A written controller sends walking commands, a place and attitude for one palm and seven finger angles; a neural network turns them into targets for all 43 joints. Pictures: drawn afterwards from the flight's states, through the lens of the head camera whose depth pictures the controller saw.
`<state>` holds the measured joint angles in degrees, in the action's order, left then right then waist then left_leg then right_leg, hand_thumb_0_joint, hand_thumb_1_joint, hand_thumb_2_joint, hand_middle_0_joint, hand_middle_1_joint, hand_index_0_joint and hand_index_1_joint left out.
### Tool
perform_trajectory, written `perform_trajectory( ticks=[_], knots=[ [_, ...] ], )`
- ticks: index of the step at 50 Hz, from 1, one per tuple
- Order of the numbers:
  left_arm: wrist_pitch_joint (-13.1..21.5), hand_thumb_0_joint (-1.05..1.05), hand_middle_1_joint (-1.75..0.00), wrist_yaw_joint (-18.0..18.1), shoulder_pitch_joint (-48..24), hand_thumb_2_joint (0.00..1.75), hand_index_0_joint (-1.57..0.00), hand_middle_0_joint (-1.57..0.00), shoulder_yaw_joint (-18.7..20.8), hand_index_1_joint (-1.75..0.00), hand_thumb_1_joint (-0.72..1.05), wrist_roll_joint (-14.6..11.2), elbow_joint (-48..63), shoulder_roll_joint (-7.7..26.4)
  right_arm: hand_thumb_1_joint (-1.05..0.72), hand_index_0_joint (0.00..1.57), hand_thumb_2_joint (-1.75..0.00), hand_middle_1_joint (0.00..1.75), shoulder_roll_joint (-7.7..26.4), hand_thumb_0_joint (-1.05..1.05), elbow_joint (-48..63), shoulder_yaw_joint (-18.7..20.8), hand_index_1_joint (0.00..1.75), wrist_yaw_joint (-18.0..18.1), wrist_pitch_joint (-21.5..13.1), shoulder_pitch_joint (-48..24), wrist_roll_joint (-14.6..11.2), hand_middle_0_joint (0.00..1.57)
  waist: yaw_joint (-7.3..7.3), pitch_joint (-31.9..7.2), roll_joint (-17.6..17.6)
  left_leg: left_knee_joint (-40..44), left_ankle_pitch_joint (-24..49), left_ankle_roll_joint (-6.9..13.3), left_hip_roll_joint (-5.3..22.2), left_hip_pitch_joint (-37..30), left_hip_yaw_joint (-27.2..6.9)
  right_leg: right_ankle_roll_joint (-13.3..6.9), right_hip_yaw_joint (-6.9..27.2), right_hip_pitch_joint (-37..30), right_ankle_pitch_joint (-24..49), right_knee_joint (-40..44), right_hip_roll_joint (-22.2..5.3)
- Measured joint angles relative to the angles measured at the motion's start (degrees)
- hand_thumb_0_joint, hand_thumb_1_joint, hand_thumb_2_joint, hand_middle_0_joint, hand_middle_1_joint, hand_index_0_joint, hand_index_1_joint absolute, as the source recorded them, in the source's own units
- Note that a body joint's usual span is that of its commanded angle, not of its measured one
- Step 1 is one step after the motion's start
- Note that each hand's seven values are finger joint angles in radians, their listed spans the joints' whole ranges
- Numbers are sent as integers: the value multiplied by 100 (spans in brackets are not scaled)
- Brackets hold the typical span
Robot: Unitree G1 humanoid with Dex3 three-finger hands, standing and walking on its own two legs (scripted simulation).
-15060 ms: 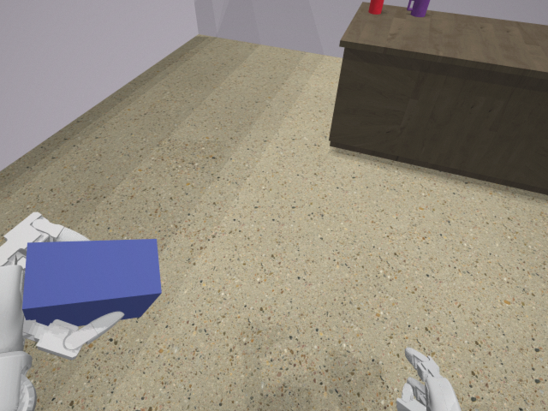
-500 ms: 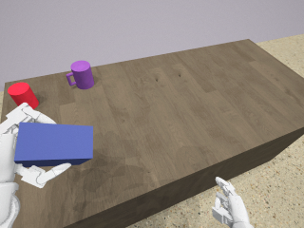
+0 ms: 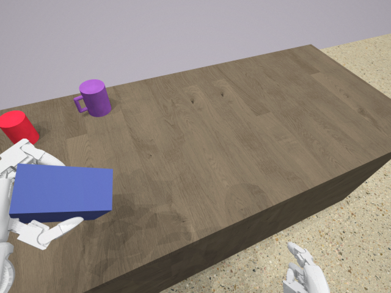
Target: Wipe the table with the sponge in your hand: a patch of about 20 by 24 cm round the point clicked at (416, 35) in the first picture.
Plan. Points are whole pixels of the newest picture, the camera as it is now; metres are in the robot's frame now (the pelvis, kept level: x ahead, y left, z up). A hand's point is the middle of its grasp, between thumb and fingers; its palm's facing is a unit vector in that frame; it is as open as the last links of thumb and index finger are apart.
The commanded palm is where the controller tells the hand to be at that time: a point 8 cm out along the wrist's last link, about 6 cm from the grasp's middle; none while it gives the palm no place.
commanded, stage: look again from close up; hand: left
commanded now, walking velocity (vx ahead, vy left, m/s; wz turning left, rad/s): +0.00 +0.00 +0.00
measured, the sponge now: (76, 196) +0.23 +0.21 +0.13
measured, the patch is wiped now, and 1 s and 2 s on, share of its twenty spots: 0.00 0.00 0.00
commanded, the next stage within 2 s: shuffle to correct the standing spot in 0.04 s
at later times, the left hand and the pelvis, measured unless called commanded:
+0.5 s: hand (69, 196) +0.22 +0.21 +0.15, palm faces +0.32 -0.86 -0.39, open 10.4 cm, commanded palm +0.16 +0.25 +0.17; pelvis +0.00 -0.03 +0.00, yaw -1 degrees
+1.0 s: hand (112, 196) +0.23 +0.15 +0.15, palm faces +0.28 -0.87 -0.40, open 10.4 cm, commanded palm +0.17 +0.20 +0.17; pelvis +0.01 -0.08 -0.01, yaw -1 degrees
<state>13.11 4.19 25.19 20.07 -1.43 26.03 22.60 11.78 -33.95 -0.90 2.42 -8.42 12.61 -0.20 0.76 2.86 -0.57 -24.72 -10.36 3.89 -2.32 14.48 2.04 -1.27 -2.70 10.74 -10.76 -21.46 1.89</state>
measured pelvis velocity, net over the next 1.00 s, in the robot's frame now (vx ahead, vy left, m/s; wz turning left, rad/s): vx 0.01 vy -0.08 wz -0.01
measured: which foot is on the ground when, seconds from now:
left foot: down 0.00-1.00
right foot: down 0.00-1.00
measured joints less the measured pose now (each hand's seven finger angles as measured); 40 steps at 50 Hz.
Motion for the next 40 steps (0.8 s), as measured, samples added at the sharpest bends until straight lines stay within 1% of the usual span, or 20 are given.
perform_trajectory(
  ticks=[4,9,12,18,27,34,40],
  knots=[
    [-16,-1,-137,-8,66,102,-70,-69,-39,-136,-53,-29,-37,-44,-90,20,-90,30,35,1,23,17,30,16,5,-43,-14,20,6,-89,29,2,-8,-22,34,6,-1,-25,3,-7,15,42,36],
    [-105,-1,-137,-13,65,102,-70,-69,-128,-136,-53,-29,-139,-125,-90,20,-90,30,51,1,31,17,30,45,15,-97,-19,20,51,-138,43,11,-3,-47,68,15,-6,-56,3,-10,43,85,71],
    [-151,-1,-137,-14,8,102,-70,-69,-158,-136,-53,-40,-155,-126,-90,20,-90,30,18,1,35,4,30,66,17,-112,-5,20,86,-129,3,69,30,-71,66,-19,-5,-73,4,-9,38,70,68],
    [-195,-1,-137,-32,-153,102,-70,-69,-69,-136,-53,-75,-89,-48,-90,20,-90,30,-110,1,67,-43,30,37,37,-142,3,20,121,-89,-95,127,78,-139,99,-56,-4,-129,6,8,32,26,100],
    [-278,-1,-137,-108,-149,102,-70,-69,-56,-136,-53,-130,-72,-81,-90,20,-90,30,-173,1,152,-47,30,-55,105,-112,2,20,71,-72,-84,10,42,-275,263,79,-22,-265,-7,105,66,25,260],
    [-358,-1,-137,-152,-3,102,-70,-69,-9,-136,-53,-193,153,10,-90,20,-90,30,-92,1,142,40,30,-40,129,-74,-8,20,29,-6,-55,-194,-63,-408,417,205,-58,-417,-36,190,26,-63,412],
    [-384,-1,-137,-165,60,102,-70,-69,78,-136,-53,-286,259,87,-90,20,-90,30,11,1,127,136,30,-5,167,-46,-30,20,-13,-48,6,-410,-194,-517,535,298,-99,-534,-72,260,-75,-215,529]
  ],
)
